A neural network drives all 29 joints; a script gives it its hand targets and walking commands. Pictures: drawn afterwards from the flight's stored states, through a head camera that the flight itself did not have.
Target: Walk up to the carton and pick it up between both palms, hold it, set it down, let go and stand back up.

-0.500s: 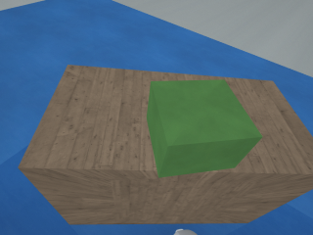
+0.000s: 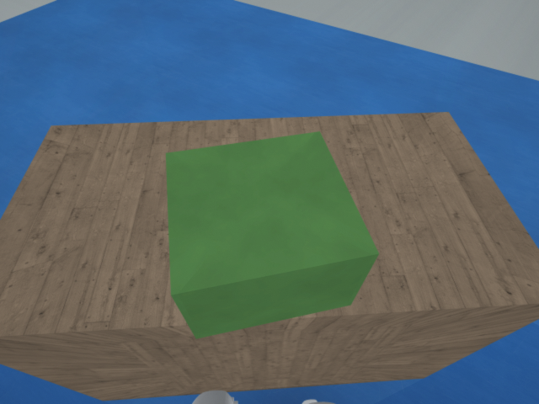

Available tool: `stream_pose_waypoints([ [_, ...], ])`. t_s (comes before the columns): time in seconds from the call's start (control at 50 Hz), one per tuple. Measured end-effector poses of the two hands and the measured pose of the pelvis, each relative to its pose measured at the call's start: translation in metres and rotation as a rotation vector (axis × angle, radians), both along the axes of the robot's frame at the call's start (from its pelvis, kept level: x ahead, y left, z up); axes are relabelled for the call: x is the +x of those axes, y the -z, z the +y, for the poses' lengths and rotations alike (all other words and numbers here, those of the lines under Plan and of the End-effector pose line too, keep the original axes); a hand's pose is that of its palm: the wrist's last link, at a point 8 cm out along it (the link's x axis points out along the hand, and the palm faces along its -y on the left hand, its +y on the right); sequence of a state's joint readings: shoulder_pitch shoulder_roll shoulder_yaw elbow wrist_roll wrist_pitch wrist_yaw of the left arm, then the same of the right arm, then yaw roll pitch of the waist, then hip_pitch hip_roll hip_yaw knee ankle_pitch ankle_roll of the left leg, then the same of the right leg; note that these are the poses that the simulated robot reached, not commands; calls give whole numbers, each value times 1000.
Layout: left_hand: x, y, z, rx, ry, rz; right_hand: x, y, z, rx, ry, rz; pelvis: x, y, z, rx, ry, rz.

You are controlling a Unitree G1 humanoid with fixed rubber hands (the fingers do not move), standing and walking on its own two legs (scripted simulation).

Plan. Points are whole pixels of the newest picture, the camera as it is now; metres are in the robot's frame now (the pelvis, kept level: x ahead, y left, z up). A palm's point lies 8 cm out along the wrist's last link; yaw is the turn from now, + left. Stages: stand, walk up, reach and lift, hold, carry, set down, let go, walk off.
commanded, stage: walk up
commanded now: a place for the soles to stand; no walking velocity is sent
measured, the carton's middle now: (260, 230) +0.39 +0.05 +0.01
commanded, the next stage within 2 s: none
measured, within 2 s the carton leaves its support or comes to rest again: neither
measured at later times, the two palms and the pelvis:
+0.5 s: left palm out of the picture +0.08 +0.35 -0.12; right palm out of the picture +0.02 -0.28 -0.07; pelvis +0.00 +0.05 +0.00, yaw +1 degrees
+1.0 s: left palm out of the picture +0.08 +0.34 -0.11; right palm out of the picture +0.02 -0.28 -0.09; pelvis +0.00 +0.03 +0.00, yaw +0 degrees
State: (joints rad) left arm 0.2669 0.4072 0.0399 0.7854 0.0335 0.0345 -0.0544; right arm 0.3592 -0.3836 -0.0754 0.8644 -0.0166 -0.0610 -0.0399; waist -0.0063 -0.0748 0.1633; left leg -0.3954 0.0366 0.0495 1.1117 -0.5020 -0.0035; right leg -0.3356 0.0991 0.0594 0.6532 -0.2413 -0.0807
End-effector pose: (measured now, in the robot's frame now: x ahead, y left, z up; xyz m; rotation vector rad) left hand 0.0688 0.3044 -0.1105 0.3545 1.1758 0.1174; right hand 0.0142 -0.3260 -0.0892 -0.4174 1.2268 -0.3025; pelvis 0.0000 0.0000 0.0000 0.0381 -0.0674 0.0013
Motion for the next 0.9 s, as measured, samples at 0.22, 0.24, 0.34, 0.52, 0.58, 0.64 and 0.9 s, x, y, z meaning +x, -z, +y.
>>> stream_pose_waypoints([
  [0.22,2,-3,4,23,-17,16,2,-2,-1,-5,8,61,7,-3,1,-15,-5,23],
  [0.24,3,-3,6,22,-18,14,3,-3,1,-7,7,59,7,-3,3,-18,-6,25],
  [0.34,6,3,21,2,-19,-6,6,-9,16,-28,7,39,7,-2,20,-41,-6,27],
  [0.52,14,14,49,-50,-21,-54,8,-25,51,-66,1,-24,1,-3,54,-90,-4,17],
  [0.58,14,15,51,-64,-16,-57,6,-32,57,-72,0,-43,-1,-6,58,-103,4,22],
  [0.64,13,16,51,-70,-14,-57,4,-34,61,-73,3,-48,-3,-7,60,-107,7,23],
  [0.9,2,10,32,-23,-18,-63,3,-6,43,0,7,-49,-6,2,35,-71,5,-2],
])
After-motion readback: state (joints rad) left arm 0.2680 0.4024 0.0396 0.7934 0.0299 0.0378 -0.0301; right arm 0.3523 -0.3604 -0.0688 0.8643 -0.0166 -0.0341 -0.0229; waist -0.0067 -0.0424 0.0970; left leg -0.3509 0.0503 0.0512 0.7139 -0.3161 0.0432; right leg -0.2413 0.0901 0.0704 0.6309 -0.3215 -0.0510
